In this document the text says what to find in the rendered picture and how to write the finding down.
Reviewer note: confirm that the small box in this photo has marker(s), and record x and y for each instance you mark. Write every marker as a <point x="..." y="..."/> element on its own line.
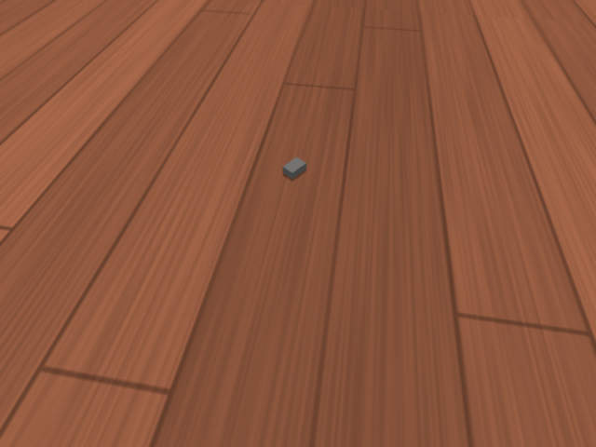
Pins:
<point x="294" y="167"/>

